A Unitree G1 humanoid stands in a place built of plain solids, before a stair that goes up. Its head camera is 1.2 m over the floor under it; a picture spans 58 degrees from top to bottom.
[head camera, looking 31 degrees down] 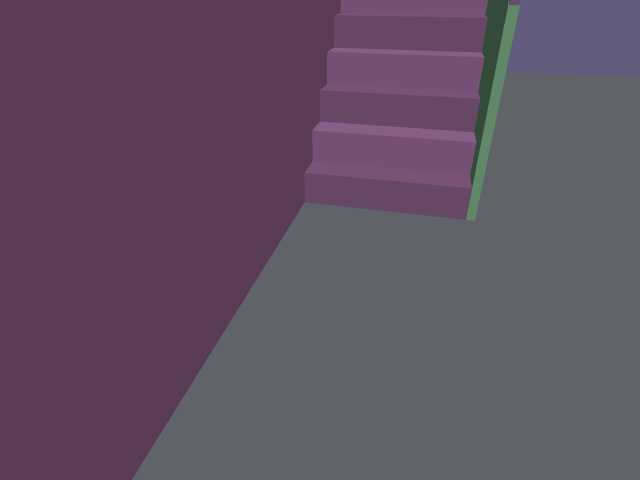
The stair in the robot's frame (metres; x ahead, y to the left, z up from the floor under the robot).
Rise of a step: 0.20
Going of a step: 0.20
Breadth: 0.97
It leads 14 degrees to the right of straight ahead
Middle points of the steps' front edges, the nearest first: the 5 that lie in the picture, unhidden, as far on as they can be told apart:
2.34 -0.38 0.20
2.54 -0.43 0.40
2.73 -0.47 0.60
2.92 -0.52 0.80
3.12 -0.57 1.00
